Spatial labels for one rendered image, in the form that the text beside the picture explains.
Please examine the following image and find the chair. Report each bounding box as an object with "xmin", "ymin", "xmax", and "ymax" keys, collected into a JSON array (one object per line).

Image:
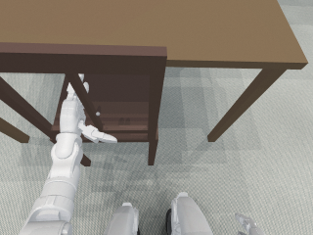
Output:
[{"xmin": 0, "ymin": 42, "xmax": 167, "ymax": 166}]

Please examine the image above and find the left robot hand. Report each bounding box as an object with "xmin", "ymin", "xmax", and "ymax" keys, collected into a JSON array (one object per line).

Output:
[{"xmin": 60, "ymin": 73, "xmax": 117, "ymax": 144}]

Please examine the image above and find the table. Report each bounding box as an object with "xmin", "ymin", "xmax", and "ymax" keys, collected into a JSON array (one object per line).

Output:
[{"xmin": 0, "ymin": 0, "xmax": 308, "ymax": 143}]

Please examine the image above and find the robot left upper arm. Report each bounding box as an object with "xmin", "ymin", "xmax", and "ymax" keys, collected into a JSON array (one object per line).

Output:
[{"xmin": 21, "ymin": 220, "xmax": 72, "ymax": 235}]

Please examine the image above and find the robot right shin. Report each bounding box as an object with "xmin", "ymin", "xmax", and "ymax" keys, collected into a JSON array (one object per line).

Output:
[{"xmin": 171, "ymin": 192, "xmax": 188, "ymax": 235}]

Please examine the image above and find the left robot forearm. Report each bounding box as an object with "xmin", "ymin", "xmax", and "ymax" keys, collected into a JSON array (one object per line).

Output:
[{"xmin": 19, "ymin": 132, "xmax": 83, "ymax": 235}]

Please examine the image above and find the robot left thigh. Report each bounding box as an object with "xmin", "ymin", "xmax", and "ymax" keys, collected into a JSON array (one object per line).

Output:
[{"xmin": 104, "ymin": 206, "xmax": 139, "ymax": 235}]

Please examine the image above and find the right robot hand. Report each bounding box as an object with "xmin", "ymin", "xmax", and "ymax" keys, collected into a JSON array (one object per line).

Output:
[{"xmin": 235, "ymin": 212, "xmax": 265, "ymax": 235}]

